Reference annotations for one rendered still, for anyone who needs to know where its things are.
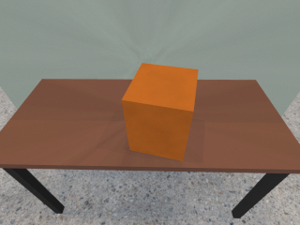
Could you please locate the carton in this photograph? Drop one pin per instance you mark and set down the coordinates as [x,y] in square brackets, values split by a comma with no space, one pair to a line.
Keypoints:
[158,107]

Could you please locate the table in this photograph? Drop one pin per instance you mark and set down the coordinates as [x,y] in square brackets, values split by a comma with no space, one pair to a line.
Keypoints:
[79,124]

